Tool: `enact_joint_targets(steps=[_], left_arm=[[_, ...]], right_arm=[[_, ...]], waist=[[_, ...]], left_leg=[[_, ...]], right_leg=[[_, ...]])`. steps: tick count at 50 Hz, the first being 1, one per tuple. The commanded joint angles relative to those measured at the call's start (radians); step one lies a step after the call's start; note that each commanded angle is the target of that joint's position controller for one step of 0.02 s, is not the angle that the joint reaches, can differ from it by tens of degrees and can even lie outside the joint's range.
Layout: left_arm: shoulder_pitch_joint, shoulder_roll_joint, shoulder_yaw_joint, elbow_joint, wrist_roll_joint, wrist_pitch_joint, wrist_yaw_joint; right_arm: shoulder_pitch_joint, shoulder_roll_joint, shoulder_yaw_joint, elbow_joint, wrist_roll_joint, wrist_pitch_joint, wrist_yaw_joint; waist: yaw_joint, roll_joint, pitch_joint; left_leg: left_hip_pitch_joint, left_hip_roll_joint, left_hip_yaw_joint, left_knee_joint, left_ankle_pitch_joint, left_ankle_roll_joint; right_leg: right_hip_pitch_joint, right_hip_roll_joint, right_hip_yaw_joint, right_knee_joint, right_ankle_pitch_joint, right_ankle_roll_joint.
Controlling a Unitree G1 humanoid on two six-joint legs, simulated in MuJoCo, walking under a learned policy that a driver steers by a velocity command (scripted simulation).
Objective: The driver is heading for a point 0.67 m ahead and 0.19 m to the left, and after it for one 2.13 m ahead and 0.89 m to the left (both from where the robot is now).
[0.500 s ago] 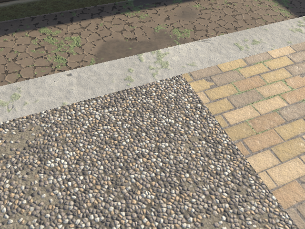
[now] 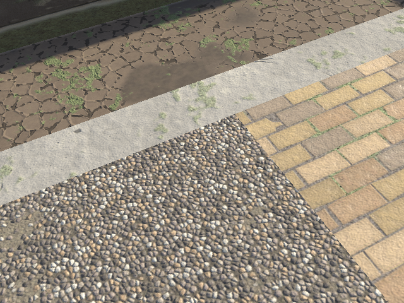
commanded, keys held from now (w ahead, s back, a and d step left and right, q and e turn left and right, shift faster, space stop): no key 0.36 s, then w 0.26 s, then w+q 0.38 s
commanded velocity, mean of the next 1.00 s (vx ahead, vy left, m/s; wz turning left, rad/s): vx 0.29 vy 0.00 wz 0.11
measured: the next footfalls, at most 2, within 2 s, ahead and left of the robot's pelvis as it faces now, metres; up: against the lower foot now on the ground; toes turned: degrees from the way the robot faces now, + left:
left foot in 0.30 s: +0.25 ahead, +0.09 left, +0.00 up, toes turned +2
right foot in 0.70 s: +0.22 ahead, -0.11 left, +0.00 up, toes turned -2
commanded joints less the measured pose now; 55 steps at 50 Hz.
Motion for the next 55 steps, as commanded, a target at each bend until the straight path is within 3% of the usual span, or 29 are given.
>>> enact_joint_targets(steps=[1, 5, 9, 12, 13, 14, 15, 16, 17, 18, 19, 20, 21, 22, 26, 30, 32, 34, 35, 36, 37, 38, 39, 40, 42, 45, 49, 52, 55], left_arm=[[0.052, 0.106, 0.018, -0.009, -0.012, -0.029, 0.006], [0.078, 0.099, 0.007, 0.036, -0.017, -0.019, 0.016], [0.118, 0.095, 0.001, 0.086, -0.015, -0.008, 0.025], [0.11, 0.101, 0.001, 0.114, -0.014, 0.0, 0.033], [0.096, 0.103, 0.001, 0.12, -0.017, 0.002, 0.036], [0.09, 0.108, 0.003, 0.129, -0.023, 0.003, 0.036], [0.118, 0.097, -0.002, 0.119, -0.025, -0.003, 0.038], [0.27, 0.014, -0.019, 0.148, -0.051, 0.009, 0.038], [0.259, 0.05, -0.006, 0.176, -0.038, 0.039, 0.043], [0.192, 0.069, 0.001, 0.168, -0.015, 0.055, 0.041], [0.135, 0.074, 0.006, 0.159, 0.008, 0.059, 0.035], [0.099, 0.077, 0.01, 0.154, 0.015, 0.062, 0.026], [0.085, 0.067, 0.01, 0.152, 0.017, 0.066, 0.016], [0.095, 0.05, 0.006, 0.163, 0.017, 0.067, 0.01], [0.07, 0.022, 0.004, 0.17, 0.013, 0.057, 0.006], [0.036, 0.03, 0.006, 0.158, 0.01, 0.048, 0.004], [0.057, 0.028, 0.007, 0.163, 0.005, 0.041, 0.006], [0.171, 0.015, 0.008, 0.207, 0.004, 0.031, 0.014], [0.252, 0.038, 0.014, 0.23, 0.008, 0.022, 0.024], [0.329, 0.101, 0.024, 0.238, 0.017, 0.011, 0.039], [0.272, 0.185, 0.046, 0.224, 0.014, 0.009, 0.049], [0.185, 0.144, 0.039, 0.203, 0.008, 0.006, 0.053], [0.114, 0.126, 0.035, 0.18, -0.003, -0.003, 0.049], [0.093, 0.109, 0.033, 0.169, -0.01, -0.013, 0.045], [0.12, 0.079, 0.027, 0.17, -0.013, -0.033, 0.047], [0.208, 0.055, 0.022, 0.196, -0.003, -0.044, 0.044], [0.23, 0.047, 0.017, 0.196, 0.001, -0.049, 0.042], [0.254, 0.067, 0.02, 0.203, 0.001, -0.049, 0.046], [0.247, 0.096, 0.027, 0.212, -0.004, -0.037, 0.054]], right_arm=[[0.06, -0.045, -0.01, -0.023, -0.008, 0.009, 0.003], [-0.058, -0.019, 0.003, -0.048, -0.006, 0.019, 0.0], [-0.139, -0.003, 0.02, -0.053, 0.0, 0.018, -0.014], [-0.113, -0.02, 0.017, -0.032, 0.0, 0.009, -0.031], [-0.065, -0.025, 0.013, -0.01, -0.002, 0.003, -0.037], [0.0, -0.034, 0.009, 0.016, -0.007, -0.011, -0.043], [0.081, -0.1, -0.004, 0.038, -0.014, -0.026, -0.05], [0.119, -0.139, -0.008, 0.044, -0.009, -0.022, -0.052], [0.098, -0.096, 0.004, 0.045, 0.03, -0.013, -0.045], [0.024, -0.078, 0.01, 0.035, 0.035, -0.006, -0.044], [-0.012, -0.09, 0.003, 0.032, 0.028, 0.006, -0.044], [-0.035, -0.089, 0.001, 0.032, 0.021, 0.016, -0.046], [-0.063, -0.075, 0.002, 0.033, 0.019, 0.022, -0.048], [-0.079, -0.073, 0.0, 0.034, 0.016, 0.024, -0.046], [-0.057, -0.088, -0.014, 0.06, 0.019, 0.008, -0.041], [-0.053, -0.111, -0.027, 0.072, 0.021, 0.01, -0.035], [-0.055, -0.116, -0.032, 0.077, 0.026, 0.017, -0.031], [-0.094, -0.111, -0.037, 0.068, 0.033, 0.03, -0.031], [-0.141, -0.076, -0.03, 0.046, 0.03, 0.031, -0.03], [-0.176, 0.024, -0.006, 0.01, 0.03, 0.025, -0.024], [-0.186, 0.033, -0.003, -0.012, 0.024, 0.019, -0.019], [-0.176, -0.036, -0.018, -0.004, 0.004, 0.015, -0.009], [-0.126, -0.044, -0.025, 0.015, 0.007, 0.009, 0.003], [-0.097, -0.051, -0.028, 0.034, 0.003, 0.008, 0.008], [-0.109, -0.034, -0.03, 0.042, -0.009, 0.014, 0.016], [-0.191, 0.007, -0.022, 0.014, -0.005, 0.024, 0.019], [-0.319, 0.022, -0.009, -0.043, -0.007, 0.027, 0.028], [-0.408, 0.032, 0.004, -0.092, -0.009, 0.027, 0.039], [-0.367, 0.028, 0.006, -0.096, -0.016, 0.02, 0.038]], waist=[[-0.019, -0.116, -0.013], [-0.006, -0.135, 0.008], [0.028, -0.143, -0.003], [0.014, -0.13, -0.003], [-0.01, -0.115, -0.011], [-0.048, -0.074, -0.033], [-0.054, 0.004, -0.119], [-0.005, 0.16, -0.245], [-0.019, 0.138, -0.279], [-0.004, 0.088, -0.175], [0.0, 0.063, -0.102], [0.01, 0.055, -0.045], [0.028, 0.067, -0.014], [0.038, 0.083, -0.003], [0.041, 0.058, -0.007], [0.035, 0.08, 0.0], [0.046, 0.066, 0.01], [0.101, 0.024, 0.031], [0.136, -0.048, 0.058], [0.15, -0.262, 0.03], [0.113, -0.311, 0.116], [0.058, -0.16, 0.15], [0.008, -0.146, 0.126], [-0.006, -0.126, 0.106], [0.005, -0.11, 0.076], [0.038, -0.1, 0.086], [0.064, -0.122, 0.119], [0.085, -0.135, 0.135], [0.053, -0.154, 0.109]], left_leg=[[-0.133, 0.022, 0.0, 0.03, 0.05, -0.034], [-0.138, 0.008, 0.034, -0.138, 0.152, -0.062], [-0.035, -0.026, 0.065, -0.339, 0.238, -0.041], [0.044, -0.043, 0.053, -0.426, 0.207, -0.001], [0.105, -0.055, 0.052, -0.496, 0.228, 0.014], [0.217, -0.043, 0.034, -0.616, 0.382, 0.028], [0.4, 0.094, -0.089, -0.586, 0.8, 0.052], [0.558, 0.333, -0.314, -0.541, 1.209, 0.224], [0.493, 0.37, -0.393, -0.586, 1.124, 0.304], [0.387, 0.335, -0.355, -0.649, 0.87, 0.294], [0.331, 0.287, -0.344, -0.721, 0.512, 0.259], [0.27, 0.247, -0.321, -0.797, 0.21, 0.217], [0.202, 0.207, -0.294, -0.863, -0.029, 0.178], [0.166, 0.183, -0.277, -0.898, -0.117, 0.155], [0.131, 0.172, -0.231, -0.94, -0.173, 0.153], [0.089, 0.18, -0.22, -0.951, -0.258, 0.153], [0.038, 0.178, -0.226, -0.937, -0.301, 0.15], [-0.091, 0.131, -0.205, -0.853, -0.373, 0.124], [-0.213, 0.073, -0.16, -0.718, -0.371, 0.09], [-0.337, -0.04, -0.041, -0.394, -0.298, 0.039], [-0.435, -0.11, -0.01, -0.214, -0.137, 0.029], [-0.395, -0.046, -0.105, -0.14, -0.028, 0.038], [-0.364, -0.036, -0.109, -0.121, 0.033, 0.029], [-0.352, -0.03, -0.094, -0.093, 0.072, 0.011], [-0.354, -0.015, -0.054, -0.016, 0.138, -0.014], [-0.413, 0.005, -0.035, 0.008, 0.206, -0.031], [-0.392, 0.017, 0.022, -0.142, 0.266, -0.043], [-0.312, 0.011, 0.1, -0.302, 0.262, -0.015], [-0.156, -0.059, 0.182, -0.408, 0.192, 0.041]], right_leg=[[0.121, -0.246, 0.165, -0.138, 0.698, -0.112], [0.106, -0.209, 0.068, -0.125, 0.83, -0.107], [0.123, -0.204, 0.049, -0.081, 0.838, -0.092], [0.145, -0.233, 0.087, -0.002, 0.834, -0.087], [0.149, -0.225, 0.092, 0.056, 0.825, -0.074], [0.13, -0.192, 0.079, 0.152, 0.749, -0.045], [0.044, -0.141, 0.056, 0.284, 0.495, -0.009], [-0.069, -0.021, 0.021, 0.507, -0.139, 0.019], [-0.09, 0.016, 0.077, 0.602, -0.449, 0.024], [-0.134, -0.002, 0.103, 0.656, -0.471, 0.029], [-0.197, -0.009, 0.091, 0.682, -0.434, 0.026], [-0.227, -0.036, 0.09, 0.655, -0.365, 0.024], [-0.209, -0.059, 0.085, 0.603, -0.298, 0.027], [-0.186, -0.052, 0.06, 0.58, -0.26, 0.031], [-0.152, -0.054, 0.021, 0.452, -0.211, 0.036], [-0.093, -0.05, -0.01, 0.312, -0.191, 0.025], [-0.02, -0.039, -0.03, 0.218, -0.165, 0.014], [0.152, -0.014, -0.057, 0.055, -0.108, -0.002], [0.251, -0.062, 0.021, -0.059, -0.201, -0.019], [0.332, -0.307, 0.335, -0.239, -0.462, -0.045], [0.214, -0.461, 0.584, -0.369, -0.661, -0.1], [0.121, -0.435, 0.527, -0.36, -0.626, -0.098], [0.112, -0.392, 0.445, -0.352, -0.537, -0.075], [0.136, -0.354, 0.349, -0.348, -0.416, -0.054], [0.164, -0.311, 0.204, -0.325, -0.22, -0.043], [0.198, -0.295, 0.089, -0.294, -0.036, -0.048], [0.193, -0.279, -0.022, -0.275, 0.145, -0.056], [0.212, -0.29, -0.09, -0.252, 0.286, -0.056], [0.254, -0.285, -0.172, -0.072, 0.794, -0.033]])
Velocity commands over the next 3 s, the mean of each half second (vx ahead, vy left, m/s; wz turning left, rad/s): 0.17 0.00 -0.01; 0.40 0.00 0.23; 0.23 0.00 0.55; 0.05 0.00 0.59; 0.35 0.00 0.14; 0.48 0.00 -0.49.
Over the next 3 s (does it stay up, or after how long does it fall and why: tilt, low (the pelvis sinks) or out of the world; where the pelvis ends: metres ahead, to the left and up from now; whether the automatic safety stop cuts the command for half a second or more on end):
stays up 0.78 0.30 -0.01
